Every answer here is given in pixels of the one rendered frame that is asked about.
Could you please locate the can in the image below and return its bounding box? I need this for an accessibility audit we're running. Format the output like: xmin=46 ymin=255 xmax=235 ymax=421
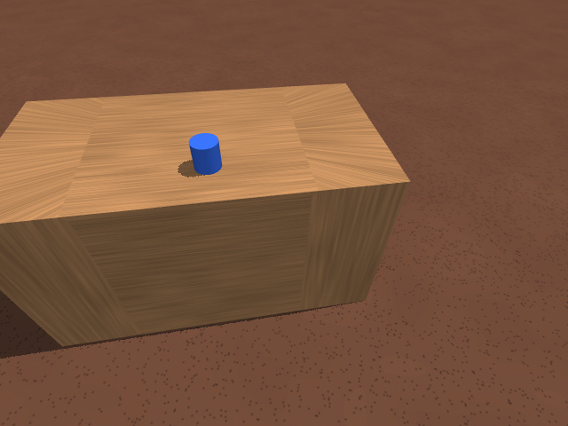
xmin=189 ymin=133 xmax=222 ymax=175

